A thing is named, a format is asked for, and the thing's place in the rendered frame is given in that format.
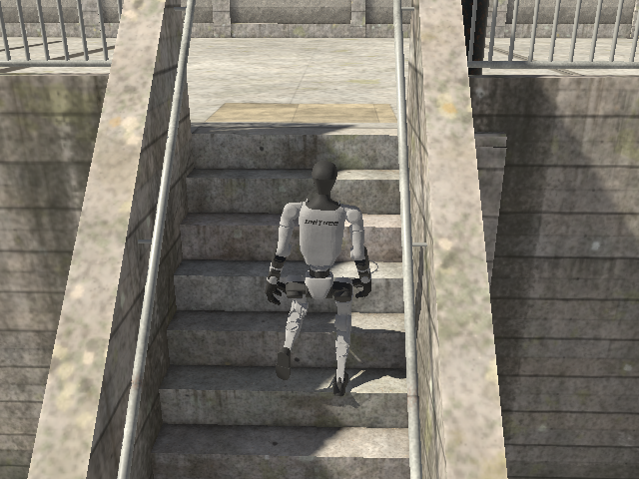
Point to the stairs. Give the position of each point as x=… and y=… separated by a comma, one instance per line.
x=226, y=414

